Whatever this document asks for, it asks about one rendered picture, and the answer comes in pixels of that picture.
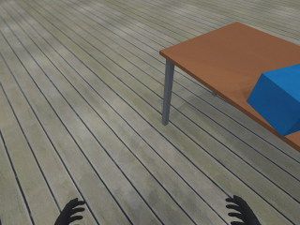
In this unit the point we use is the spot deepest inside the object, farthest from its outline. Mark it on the right robot hand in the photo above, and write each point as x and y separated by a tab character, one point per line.
246	215

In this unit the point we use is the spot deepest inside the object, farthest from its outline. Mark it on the table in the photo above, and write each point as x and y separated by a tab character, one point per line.
229	61

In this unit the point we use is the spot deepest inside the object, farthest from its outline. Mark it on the carton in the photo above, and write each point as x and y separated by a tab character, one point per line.
276	98

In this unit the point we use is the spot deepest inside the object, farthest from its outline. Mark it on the left robot hand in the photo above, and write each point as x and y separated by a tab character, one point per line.
65	216

